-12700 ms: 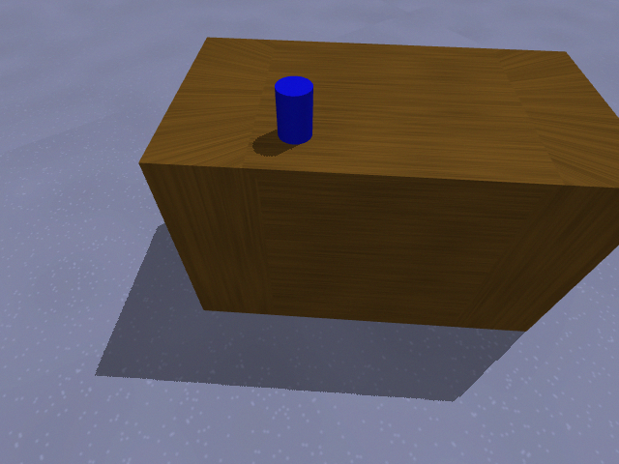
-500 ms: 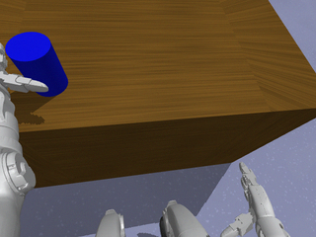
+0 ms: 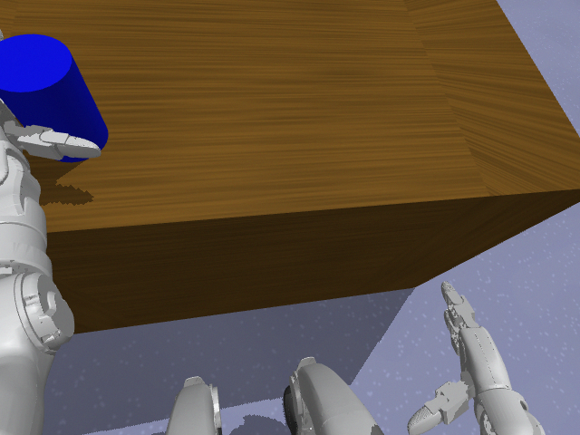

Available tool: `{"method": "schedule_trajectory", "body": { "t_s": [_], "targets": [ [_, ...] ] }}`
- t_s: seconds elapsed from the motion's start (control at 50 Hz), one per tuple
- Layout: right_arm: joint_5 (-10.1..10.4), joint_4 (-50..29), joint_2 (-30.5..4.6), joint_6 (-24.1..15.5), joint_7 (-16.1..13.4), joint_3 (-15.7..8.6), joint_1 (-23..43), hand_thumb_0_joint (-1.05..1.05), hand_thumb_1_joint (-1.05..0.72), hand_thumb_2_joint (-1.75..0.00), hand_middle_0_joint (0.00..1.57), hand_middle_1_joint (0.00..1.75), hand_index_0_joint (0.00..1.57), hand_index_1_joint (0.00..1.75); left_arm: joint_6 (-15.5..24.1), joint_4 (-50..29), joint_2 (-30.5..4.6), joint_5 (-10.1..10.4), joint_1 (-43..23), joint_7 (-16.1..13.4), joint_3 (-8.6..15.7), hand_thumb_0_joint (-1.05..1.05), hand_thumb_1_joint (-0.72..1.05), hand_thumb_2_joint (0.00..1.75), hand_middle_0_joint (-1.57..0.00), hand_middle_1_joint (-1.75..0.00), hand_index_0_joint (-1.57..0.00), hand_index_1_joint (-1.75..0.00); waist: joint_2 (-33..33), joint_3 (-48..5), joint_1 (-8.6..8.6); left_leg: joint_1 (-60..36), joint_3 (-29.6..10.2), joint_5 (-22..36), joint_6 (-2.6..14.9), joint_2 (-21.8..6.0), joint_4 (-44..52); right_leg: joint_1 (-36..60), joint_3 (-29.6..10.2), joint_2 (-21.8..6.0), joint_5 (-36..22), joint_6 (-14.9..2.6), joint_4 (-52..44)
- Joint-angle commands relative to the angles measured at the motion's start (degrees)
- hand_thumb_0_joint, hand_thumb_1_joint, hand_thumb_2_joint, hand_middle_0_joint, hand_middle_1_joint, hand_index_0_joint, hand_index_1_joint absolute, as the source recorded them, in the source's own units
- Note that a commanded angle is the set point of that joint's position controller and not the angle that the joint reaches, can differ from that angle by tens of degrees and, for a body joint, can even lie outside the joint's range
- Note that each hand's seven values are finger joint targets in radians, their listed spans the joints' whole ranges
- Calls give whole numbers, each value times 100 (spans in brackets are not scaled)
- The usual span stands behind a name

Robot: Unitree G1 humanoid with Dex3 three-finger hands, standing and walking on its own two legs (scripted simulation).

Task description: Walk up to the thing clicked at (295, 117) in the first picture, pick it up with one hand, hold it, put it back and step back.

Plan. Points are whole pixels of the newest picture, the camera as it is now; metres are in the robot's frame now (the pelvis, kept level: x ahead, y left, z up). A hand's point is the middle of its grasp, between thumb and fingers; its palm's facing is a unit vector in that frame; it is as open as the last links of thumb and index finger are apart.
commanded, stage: close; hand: left
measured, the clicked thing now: (54, 104) +0.53 +0.22 +0.07
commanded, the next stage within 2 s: settle in 0.54 s
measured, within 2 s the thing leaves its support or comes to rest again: leaves its support in 1.00 s
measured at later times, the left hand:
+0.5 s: hand (49, 112) +0.52 +0.22 +0.07, palm faces +0.22 -0.98 +0.00, open 11.4 cm
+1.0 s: hand (51, 120) +0.50 +0.22 +0.08, palm faces +0.20 -0.98 -0.03, open 11.4 cm
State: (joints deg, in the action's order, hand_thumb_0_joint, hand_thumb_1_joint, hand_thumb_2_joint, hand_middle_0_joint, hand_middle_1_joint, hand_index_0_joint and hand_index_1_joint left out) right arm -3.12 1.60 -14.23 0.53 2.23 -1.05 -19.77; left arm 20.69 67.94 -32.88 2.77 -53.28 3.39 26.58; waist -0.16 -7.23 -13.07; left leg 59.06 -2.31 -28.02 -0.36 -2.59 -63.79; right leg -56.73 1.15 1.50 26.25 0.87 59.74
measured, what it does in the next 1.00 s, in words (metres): stands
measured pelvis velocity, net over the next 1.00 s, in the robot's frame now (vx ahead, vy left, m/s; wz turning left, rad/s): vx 0.02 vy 0.00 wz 0.00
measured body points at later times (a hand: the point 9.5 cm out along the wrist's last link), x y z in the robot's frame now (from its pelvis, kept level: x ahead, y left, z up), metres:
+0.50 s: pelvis +0.00 +0.01 +0.00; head +0.13 +0.04 +0.43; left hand +0.51 +0.27 +0.07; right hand +0.16 -0.25 -0.01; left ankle +0.01 +0.12 -0.66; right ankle +0.02 -0.13 -0.66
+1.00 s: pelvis +0.02 +0.00 +0.02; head +0.13 +0.03 +0.45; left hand +0.49 +0.27 +0.08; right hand +0.18 -0.25 +0.00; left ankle +0.01 +0.12 -0.66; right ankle +0.02 -0.13 -0.66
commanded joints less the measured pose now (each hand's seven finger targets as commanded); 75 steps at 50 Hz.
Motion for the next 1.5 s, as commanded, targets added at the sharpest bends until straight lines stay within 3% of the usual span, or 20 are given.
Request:
{"method": "schedule_trajectory", "body": {
  "t_s": [0.0, 0.12, 0.16, 0.2, 0.26, 0.42, 0.48, 0.52, 0.62, 0.72, 0.86, 0.9, 0.98, 1.08, 1.16, 1.26, 1.32, 1.36, 1.38, 1.48],
  "targets": [
    [-8, -1032, -856, -292, -80, -476, -104, 0, 52, -5, 5, 5, 5, 5, 434, -1052, -1350, -65, -2722, 20, -18, 0, -48, 18, -48, -31, -47, -31, 1153, -3048, -111, -2126, 9, 2084, 127, 90, 538, 1061, -2, 53, -1892, -187, -493],
    [-29, -1072, -1039, -273, -131, -639, -243, 0, 53, -5, 5, 5, 5, 5, 429, -1376, -1541, -87, -2891, 13, -19, 0, -36, 28, -57, -41, -57, -41, 1408, -3349, -143, -2452, -21, 2122, 74, 56, 528, 978, 28, 83, -1789, -205, -485],
    [-34, -1060, -868, -267, -121, -425, -211, 0, 52, -5, 5, 5, 5, 5, 380, -1155, -1282, -82, -2800, 16, -132, 0, -30, 32, -62, -45, -62, -45, 1280, -3259, -159, -2326, -5, 2159, 93, 61, 498, 992, 32, 86, -1882, -190, -480],
    [-20, -1108, -948, -283, -128, -505, -177, 0, 51, -5, 5, 5, 5, 5, 364, -992, -1143, -60, -2554, 11, -168, 0, -30, 39, -68, -53, -68, -54, 1175, -3014, -187, -2161, -14, 2068, 83, 55, 548, 945, 54, 92, -1821, -204, -485],
    [-31, -1084, -915, -238, -125, -470, -223, 0, 52, -5, 5, 5, 5, 5, 410, -1480, -1431, -92, -2667, -11, -66, 0, -19, 49, -79, -65, -80, -65, 1394, -3326, -32, -2417, 4, 2151, 71, 61, 580, 1066, 52, 84, -1811, -213, -518],
    [6, -766, -881, -185, -111, -562, -322, 0, 51, -5, 5, 5, 5, 5, 267, -1458, -965, 16, -2061, -118, -175, 0, -1, 67, -101, -87, -102, -86, 1333, -2859, 81, -2590, -58, 2646, 11, -2, 677, 949, 133, 115, -1948, -235, -530],
    [28, -924, -670, -225, -60, -333, -104, 0, 51, -5, 5, 5, 5, 5, 378, -1750, -907, 49, -2036, -101, -168, 0, 7, 87, -112, -102, -112, -103, 1137, -2813, 198, -2339, -17, 2376, 44, 33, 736, 1226, 105, 98, -1889, -229, -543],
    [38, -943, -713, -212, -72, -462, -197, 0, 51, -5, 5, 5, 5, 5, 409, -1996, -1092, 47, -2106, -89, -122, 0, 9, 99, -121, -115, -121, -116, 1204, -3145, 221, -2498, 27, 2449, 66, 53, 720, 1431, 70, 88, -2024, -203, -563],
    [63, -895, -863, -172, -118, -585, -303, 0, 51, -6, 5, 5, 5, 5, 292, -2206, -822, 185, -1801, -107, -198, 0, 17, 123, -133, -136, -133, -137, 1198, -3322, 266, -2727, 35, 2847, 48, 50, 716, 1625, 37, 63, -2403, -186, -573],
    [109, -1047, -835, -164, -166, -548, -97, 0, 51, -6, 5, 5, 5, 5, 322, -2392, -862, 186, -1977, -108, -241, 0, 17, 130, -129, -138, -129, -141, 952, -3263, 246, -2637, 50, 2692, 68, 50, 807, 1818, 8, 46, -2432, -178, -649],
    [74, -717, -919, -73, -206, -625, -576, 0, 51, -6, 5, 5, 5, 5, 235, -2837, -907, 262, -2101, -134, -283, 0, 8, 133, -129, -142, -128, -145, 1337, -3357, 337, -3391, 28, 3409, -19, 42, 880, 1791, 55, 33, -2699, -191, -732],
    [85, -874, -727, -77, -195, -429, -481, 0, 51, -6, 5, 5, 5, 5, 224, -3257, -923, 269, -2375, -146, -302, 0, 6, 133, -128, -141, -128, -145, 1438, -3552, 356, -3619, 28, 3590, -21, 41, 874, 1857, 42, 19, -2799, -181, -776],
    [134, -782, -759, -67, -254, -504, -309, 0, 51, -6, 5, 5, 5, 5, 118, -3312, -836, 400, -2217, -182, -303, 0, -7, 134, -129, -144, -128, -148, 1124, -3354, 377, -3197, 120, 3211, 65, 112, 970, 2408, -79, -41, -3225, -137, -850],
    [140, -802, -752, -73, -298, -504, -76, 0, 51, -6, 5, 5, 5, 5, 27, -3777, -995, 339, -2683, -274, -319, 0, -6, 134, -127, -143, -126, -146, 1325, -3458, 436, -3609, 99, 3149, 53, 105, 1081, 2230, -63, -30, -2827, -137, -1026],
    [160, -482, -810, -29, -335, -599, -306, 0, 52, -6, 5, 5, 5, 5, -116, -3023, -719, 392, -2096, -262, -350, 0, -9, 136, -127, -145, -127, -148, 873, -3038, 441, -3371, 110, 3082, 72, 102, 1229, 2417, -62, -32, -2967, -132, -1096],
    [187, -594, -624, -54, -299, -382, -199, 0, 53, -6, 5, 5, 5, 5, -157, -2946, -800, 341, -2389, -150, -380, 0, -9, 140, -131, -149, -131, -152, 933, -2975, 476, -3364, 143, 3089, 75, 118, 1292, 2445, -50, -42, -2907, -129, -1176],
    [174, -402, -879, -71, -299, -645, -175, 0, 53, -6, 5, 5, 5, 5, -201, -2558, -776, 377, -2108, -168, -305, 0, -5, 139, -129, -147, -129, -150, 870, -2746, 498, -3447, 87, 3033, 50, 70, 1392, 2204, 21, -5, -2574, -161, -1238],
    [193, -686, -709, -128, -267, -471, -13, 0, 54, -6, 5, 5, 5, 5, -120, -3283, -918, 372, -2691, -210, -277, 0, -4, 140, -129, -147, -129, -150, 1034, -2994, 547, -3598, 81, 2925, 36, 74, 1431, 2251, 23, -1, -2422, -169, -1254],
    [195, -651, -688, -117, -275, -502, -52, 0, 54, -6, 5, 5, 5, 5, -156, -2959, -709, 370, -2531, -191, -399, 0, -5, 140, -130, -148, -130, -151, 1034, -2933, 488, -3628, 76, 2938, 29, 68, 1431, 2231, 33, 1, -2411, -174, -1265],
    [206, -520, -736, -166, -322, -545, -114, 0, 53, -6, 5, 5, 5, 5, -119, -3342, -864, 405, -2681, -205, -343, 0, -1, 141, -130, -149, -131, -152, 1030, -3058, 545, -3659, 82, 2737, 32, 76, 1501, 2338, 11, -4, -2306, -174, -1303]
  ]
}}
